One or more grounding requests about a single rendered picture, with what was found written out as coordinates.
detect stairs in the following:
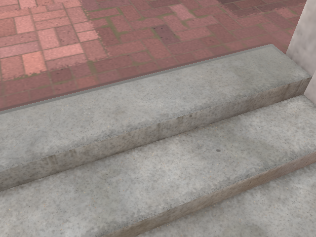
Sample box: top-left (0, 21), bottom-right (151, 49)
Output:
top-left (0, 77), bottom-right (316, 237)

